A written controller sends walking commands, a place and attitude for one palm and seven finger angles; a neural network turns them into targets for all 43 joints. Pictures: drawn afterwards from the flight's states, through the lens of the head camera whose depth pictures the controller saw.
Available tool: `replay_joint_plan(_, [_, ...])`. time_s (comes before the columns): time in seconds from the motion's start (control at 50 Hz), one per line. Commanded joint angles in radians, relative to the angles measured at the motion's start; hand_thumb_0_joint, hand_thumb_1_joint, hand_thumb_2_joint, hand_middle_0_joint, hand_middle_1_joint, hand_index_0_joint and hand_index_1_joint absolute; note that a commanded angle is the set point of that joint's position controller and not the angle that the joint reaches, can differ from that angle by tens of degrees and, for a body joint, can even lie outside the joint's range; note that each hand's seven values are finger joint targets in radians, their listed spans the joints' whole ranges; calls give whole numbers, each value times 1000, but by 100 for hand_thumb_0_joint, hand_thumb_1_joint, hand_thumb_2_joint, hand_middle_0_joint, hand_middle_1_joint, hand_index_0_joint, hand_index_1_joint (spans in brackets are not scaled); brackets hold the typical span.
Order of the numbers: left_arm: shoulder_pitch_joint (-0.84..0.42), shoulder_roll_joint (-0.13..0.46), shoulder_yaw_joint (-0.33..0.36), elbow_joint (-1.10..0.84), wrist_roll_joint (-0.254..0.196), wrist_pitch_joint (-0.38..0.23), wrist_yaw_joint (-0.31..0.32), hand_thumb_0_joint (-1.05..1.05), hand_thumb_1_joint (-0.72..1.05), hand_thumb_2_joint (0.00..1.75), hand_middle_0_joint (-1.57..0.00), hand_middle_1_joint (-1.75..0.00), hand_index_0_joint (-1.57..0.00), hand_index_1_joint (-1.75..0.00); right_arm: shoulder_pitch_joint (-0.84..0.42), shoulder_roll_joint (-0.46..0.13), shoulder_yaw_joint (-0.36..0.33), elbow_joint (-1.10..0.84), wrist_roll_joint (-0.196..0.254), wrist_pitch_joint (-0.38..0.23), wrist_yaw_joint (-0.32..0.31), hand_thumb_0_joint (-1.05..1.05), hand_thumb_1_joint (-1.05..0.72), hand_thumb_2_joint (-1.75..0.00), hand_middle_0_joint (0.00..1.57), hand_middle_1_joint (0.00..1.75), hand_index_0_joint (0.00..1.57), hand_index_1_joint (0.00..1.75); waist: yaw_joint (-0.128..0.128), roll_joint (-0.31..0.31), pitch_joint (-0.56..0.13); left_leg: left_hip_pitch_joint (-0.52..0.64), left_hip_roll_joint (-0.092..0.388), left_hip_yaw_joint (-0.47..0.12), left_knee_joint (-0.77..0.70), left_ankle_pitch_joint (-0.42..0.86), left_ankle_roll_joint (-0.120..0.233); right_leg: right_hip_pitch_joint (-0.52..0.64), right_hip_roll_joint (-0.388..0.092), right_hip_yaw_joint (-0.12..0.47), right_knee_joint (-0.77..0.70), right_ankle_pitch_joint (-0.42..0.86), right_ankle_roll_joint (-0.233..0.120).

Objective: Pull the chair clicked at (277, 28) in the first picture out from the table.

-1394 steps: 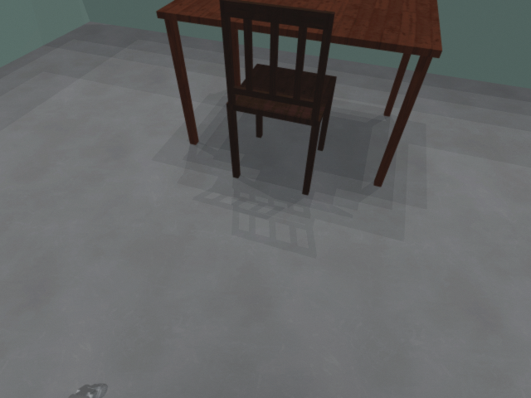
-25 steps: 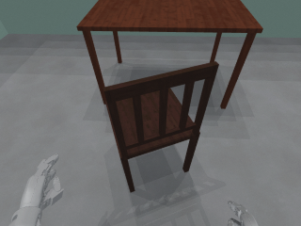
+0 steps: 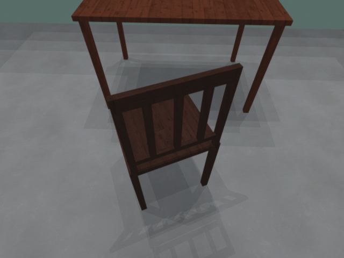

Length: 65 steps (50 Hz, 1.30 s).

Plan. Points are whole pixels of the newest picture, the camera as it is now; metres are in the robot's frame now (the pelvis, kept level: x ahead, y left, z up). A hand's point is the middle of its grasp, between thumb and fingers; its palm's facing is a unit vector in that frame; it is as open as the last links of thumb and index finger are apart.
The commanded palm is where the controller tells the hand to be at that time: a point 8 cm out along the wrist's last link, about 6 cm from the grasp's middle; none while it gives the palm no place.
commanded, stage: let the arm hang, fingers relaxed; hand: left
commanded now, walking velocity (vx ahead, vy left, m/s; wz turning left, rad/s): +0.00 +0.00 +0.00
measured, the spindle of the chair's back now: (177, 123) +0.55 +0.01 -0.09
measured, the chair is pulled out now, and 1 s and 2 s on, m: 0.55 0.55 0.55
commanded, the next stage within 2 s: look to check the result in 0.48 s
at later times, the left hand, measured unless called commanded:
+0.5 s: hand out of the picture +0.02 +0.16 -0.18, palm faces +0.00 -0.98 -0.19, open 7.3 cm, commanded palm none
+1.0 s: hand out of the picture +0.02 +0.16 -0.18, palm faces +0.01 -0.98 -0.18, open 7.3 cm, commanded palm none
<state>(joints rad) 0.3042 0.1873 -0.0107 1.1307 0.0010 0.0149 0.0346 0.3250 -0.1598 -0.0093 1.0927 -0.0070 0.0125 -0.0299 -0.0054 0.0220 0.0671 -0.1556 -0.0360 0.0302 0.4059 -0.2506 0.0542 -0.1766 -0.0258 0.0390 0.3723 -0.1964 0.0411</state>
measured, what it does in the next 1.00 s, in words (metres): stands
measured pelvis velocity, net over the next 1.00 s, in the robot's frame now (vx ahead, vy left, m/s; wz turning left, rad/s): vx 0.02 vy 0.00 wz -0.02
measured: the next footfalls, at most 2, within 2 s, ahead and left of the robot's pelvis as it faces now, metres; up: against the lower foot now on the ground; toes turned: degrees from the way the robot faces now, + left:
none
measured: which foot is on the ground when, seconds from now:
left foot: down 0.00-1.00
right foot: down 0.00-1.00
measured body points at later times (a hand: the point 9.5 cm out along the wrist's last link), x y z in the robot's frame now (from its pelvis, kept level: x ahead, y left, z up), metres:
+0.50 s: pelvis +0.01 -0.01 +0.00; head +0.03 -0.01 +0.45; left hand +0.02 +0.22 -0.16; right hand +0.00 -0.22 -0.16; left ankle -0.02 +0.08 -0.74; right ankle +0.00 -0.15 -0.74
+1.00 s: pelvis +0.02 +0.00 +0.00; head +0.04 -0.01 +0.45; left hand +0.02 +0.21 -0.16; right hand +0.00 -0.21 -0.16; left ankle -0.02 +0.08 -0.74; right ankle +0.00 -0.15 -0.74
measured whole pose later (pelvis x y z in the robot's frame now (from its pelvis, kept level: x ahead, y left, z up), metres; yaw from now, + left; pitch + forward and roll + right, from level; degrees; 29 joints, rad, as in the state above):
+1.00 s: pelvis +0.02 +0.00 +0.00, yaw -1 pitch -1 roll -1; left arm 0.28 0.12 0.00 1.14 0.00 0.00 0.04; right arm 0.31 -0.12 -0.02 1.13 -0.01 -0.01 -0.05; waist -0.01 0.02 0.05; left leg -0.10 -0.03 0.05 0.40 -0.29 0.05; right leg -0.13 -0.01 0.06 0.38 -0.24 0.03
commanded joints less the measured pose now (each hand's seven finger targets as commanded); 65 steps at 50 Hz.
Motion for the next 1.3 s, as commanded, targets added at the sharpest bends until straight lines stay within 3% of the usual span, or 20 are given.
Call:
replay_joint_plan(0.0, [32,77,12,-25,-1,-26,12,0,90,90,-20,-30,-20,-30,55,-96,-23,-20,2,-24,-7,0,-90,-90,20,30,20,30,-3,-45,-11,26,128,-118,-82,184,5,-19,-54,47,-57,78,-65])
replay_joint_plan(0.22, [29,48,20,-22,1,-29,17,0,90,90,-20,-30,-20,-30,46,-65,-25,8,-2,-27,-9,0,-90,-90,20,30,20,30,-4,1,22,29,126,-102,-83,202,0,-30,-53,60,-52,99,-64])
replay_joint_plan(0.32, [26,48,21,-26,1,-31,16,0,90,90,-20,-30,-20,-30,49,-67,-27,6,-2,-29,-10,0,-90,-90,20,30,20,30,-6,-27,12,41,129,-100,-80,214,0,-23,-52,62,-50,120,-64])
replay_joint_plan(0.68, [48,30,24,-17,-2,-31,17,0,90,90,-20,-30,-20,-30,72,-59,-26,20,0,-34,-20,0,-90,-90,20,30,20,30,-8,-11,-7,83,134,-89,-69,289,1,-7,-52,56,-36,178,-67])
replay_joint_plan(0.94, [52,19,25,-13,-1,-26,18,0,90,90,-20,-30,-20,-30,78,-49,-24,27,-2,-32,-21,0,-90,-90,20,30,20,30,-7,-14,28,69,132,-92,-77,264,4,-23,-47,51,-37,141,-67])
replay_joint_plan(1.06, [56,17,27,-13,-1,-28,18,0,90,90,-20,-30,-20,-30,81,-51,-25,27,-1,-34,-23,0,-90,-90,20,30,20,30,-8,-13,3,86,132,-88,-67,304,4,-8,-49,51,-28,176,-67])
replay_joint_plan(1.22, [48,19,28,-13,0,-24,18,0,90,90,-20,-30,-20,-30,78,-46,-25,29,-1,-31,-21,0,-90,-90,20,30,20,30,-7,-16,33,64,130,-94,-77,260,6,-22,-47,46,-33,130,-66])
replay_joint_plan(1.28, [52,19,29,-13,-1,-25,18,0,90,90,-20,-30,-20,-30,82,-49,-25,29,-2,-33,-22,0,-90,-90,20,30,20,30,-6,-13,8,78,130,-94,-73,282,6,-9,-49,48,-29,147,-66])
